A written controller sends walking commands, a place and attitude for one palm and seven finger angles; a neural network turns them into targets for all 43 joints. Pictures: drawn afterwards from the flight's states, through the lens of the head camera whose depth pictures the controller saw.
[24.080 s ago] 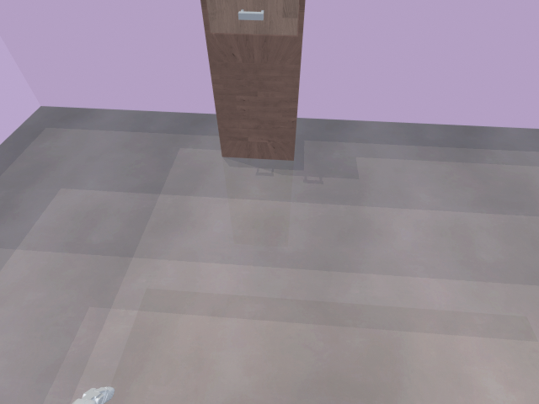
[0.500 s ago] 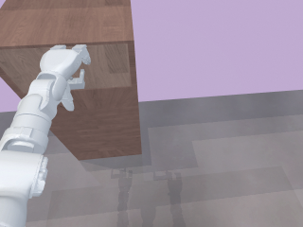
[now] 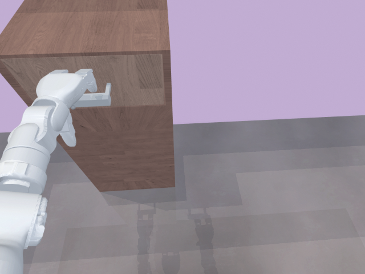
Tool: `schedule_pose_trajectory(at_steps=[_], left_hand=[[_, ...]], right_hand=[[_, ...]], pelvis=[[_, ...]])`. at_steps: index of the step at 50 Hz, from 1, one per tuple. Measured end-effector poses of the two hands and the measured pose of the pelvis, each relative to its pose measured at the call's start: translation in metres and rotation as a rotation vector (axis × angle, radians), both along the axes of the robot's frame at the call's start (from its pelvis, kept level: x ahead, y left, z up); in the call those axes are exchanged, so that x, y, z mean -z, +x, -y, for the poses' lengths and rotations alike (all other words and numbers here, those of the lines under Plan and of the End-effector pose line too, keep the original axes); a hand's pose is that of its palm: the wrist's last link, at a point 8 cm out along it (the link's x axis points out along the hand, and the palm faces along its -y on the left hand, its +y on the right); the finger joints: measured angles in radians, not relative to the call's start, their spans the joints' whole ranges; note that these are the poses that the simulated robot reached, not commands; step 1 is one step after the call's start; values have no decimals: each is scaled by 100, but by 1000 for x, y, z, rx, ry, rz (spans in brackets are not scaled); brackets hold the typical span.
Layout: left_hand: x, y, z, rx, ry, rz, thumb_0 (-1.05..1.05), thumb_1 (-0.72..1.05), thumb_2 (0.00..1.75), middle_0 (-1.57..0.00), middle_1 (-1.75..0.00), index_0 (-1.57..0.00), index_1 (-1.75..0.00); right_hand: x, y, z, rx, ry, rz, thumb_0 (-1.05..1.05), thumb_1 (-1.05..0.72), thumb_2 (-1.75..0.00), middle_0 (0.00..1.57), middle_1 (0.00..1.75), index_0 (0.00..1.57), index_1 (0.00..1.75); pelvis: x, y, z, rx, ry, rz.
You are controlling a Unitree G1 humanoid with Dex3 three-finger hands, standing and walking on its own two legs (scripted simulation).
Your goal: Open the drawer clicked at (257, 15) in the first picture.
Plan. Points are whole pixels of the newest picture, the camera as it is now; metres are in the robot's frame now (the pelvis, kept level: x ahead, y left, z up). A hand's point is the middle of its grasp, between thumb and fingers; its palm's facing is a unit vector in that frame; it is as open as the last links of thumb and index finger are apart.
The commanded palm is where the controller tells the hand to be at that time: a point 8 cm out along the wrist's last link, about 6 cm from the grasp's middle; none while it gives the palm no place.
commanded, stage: lower the fingers behind the handle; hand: left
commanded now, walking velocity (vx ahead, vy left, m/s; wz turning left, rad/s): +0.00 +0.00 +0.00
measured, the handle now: (91, 93) +0.55 +0.24 +0.04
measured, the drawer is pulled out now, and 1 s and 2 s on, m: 0.00 0.00 0.00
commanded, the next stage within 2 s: close the thumb around the handle in 1.38 s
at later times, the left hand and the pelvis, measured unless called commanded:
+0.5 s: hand (73, 109) +0.48 +0.26 +0.06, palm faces -0.10 +0.00 -0.99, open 13.9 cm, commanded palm +0.47 +0.25 +0.10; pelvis +0.00 +0.01 -0.01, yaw -2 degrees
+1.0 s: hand (78, 117) +0.48 +0.26 +0.03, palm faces -0.09 +0.00 -1.00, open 14.1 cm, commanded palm +0.47 +0.25 +0.07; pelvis -0.01 +0.01 -0.02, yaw -2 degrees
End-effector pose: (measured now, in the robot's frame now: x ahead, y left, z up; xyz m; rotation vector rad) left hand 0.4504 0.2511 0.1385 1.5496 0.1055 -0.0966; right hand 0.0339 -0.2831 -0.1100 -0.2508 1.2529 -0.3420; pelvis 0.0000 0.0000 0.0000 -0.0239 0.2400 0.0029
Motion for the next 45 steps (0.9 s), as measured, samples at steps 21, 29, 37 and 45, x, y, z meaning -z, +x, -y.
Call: schedule_pose_trajectory(at_steps=[21, 29, 37, 45], left_hand=[[23, 14, -7, -129, 33, 22, 0, -49, 30, -32, -121, -31, -120], [27, 13, -11, -70, 31, 57, 0, -49, 30, -32, -122, -30, -120], [36, 11, -11, -95, 22, 97, 0, -49, 30, -29, -122, -28, -120], [49, 14, -9, -114, 38, 56, 0, -49, 30, -26, -120, -27, -120]], right_hand=[[16, -45, -31, 69, 76, -78, 0, -90, -90, 20, 30, 20, 30], [15, -58, -25, 68, 53, -113, 0, -90, -90, 20, 30, 20, 30], [16, -52, -17, 53, 39, -109, 0, -90, -90, 20, 30, 20, 30], [15, -42, -16, 52, 29, -74, 0, -90, -90, 20, 30, 20, 30]], pelvis=[[7, -4, -8, 26, -7, -49], [11, -7, -10, 27, -8, -66], [15, -9, -10, 27, -10, -86], [16, -9, -9, 28, -12, -92]])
